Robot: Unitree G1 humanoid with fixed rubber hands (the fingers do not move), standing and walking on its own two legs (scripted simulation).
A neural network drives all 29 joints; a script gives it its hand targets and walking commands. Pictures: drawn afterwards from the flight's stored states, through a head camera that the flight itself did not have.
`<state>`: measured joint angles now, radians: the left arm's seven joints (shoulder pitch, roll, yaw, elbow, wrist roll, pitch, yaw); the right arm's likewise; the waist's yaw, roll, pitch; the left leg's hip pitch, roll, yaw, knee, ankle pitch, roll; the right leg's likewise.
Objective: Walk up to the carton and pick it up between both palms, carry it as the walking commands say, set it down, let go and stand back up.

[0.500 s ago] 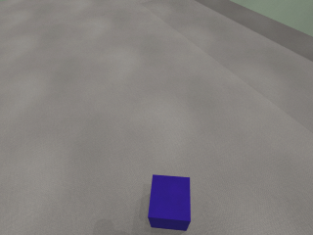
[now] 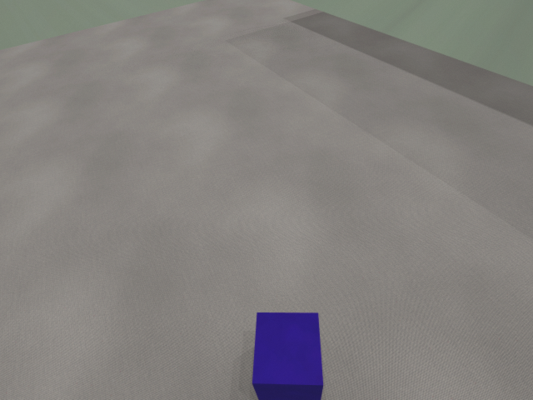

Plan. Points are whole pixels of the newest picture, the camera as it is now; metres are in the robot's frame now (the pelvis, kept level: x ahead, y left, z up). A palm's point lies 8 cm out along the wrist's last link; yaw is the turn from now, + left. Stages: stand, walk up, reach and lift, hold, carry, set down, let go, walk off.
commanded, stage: walk up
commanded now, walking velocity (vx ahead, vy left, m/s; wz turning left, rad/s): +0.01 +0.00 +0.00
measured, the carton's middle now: (288, 359) +0.41 +0.02 -0.65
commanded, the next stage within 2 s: stand in 0.22 s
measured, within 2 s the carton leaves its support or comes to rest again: neither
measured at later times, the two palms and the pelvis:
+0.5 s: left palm out of the picture +0.04 +0.23 -0.15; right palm out of the picture +0.06 -0.22 -0.15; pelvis +0.00 +0.01 -0.01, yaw +1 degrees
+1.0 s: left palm out of the picture +0.16 +0.22 -0.17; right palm out of the picture +0.16 -0.20 -0.17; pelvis -0.05 +0.02 -0.06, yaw +0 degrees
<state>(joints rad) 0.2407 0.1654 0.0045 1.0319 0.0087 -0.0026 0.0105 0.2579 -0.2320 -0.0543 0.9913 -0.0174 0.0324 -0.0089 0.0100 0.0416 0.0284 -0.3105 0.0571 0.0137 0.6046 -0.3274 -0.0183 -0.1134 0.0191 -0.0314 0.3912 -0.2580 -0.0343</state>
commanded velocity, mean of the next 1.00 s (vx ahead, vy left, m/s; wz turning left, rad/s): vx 0.00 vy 0.00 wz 0.00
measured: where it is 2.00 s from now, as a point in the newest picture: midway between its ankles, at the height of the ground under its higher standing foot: outside the picture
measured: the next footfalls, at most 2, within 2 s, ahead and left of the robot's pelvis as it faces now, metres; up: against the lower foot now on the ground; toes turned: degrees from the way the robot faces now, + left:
left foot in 0.10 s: +0.05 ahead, +0.14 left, +0.00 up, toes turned -10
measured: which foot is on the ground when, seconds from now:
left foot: up 0.00-0.08, down 0.10-1.00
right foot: down 0.00-1.00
